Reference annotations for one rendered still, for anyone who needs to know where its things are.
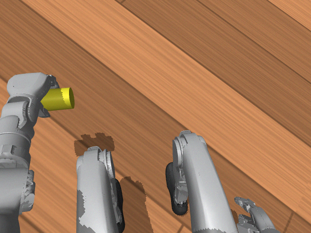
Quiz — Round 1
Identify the left robot arm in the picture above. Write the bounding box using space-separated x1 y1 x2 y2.
0 93 40 233

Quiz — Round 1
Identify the can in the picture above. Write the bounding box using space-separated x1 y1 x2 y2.
41 87 74 111

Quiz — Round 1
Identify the right robot foot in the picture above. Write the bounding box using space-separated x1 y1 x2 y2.
166 162 188 216

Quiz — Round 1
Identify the right robot hand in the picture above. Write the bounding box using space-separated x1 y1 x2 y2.
234 197 275 233

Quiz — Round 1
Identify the left robot foot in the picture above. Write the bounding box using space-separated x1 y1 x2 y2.
115 178 125 233

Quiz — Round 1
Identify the left robot hand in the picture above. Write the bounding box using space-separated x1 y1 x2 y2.
7 72 60 118

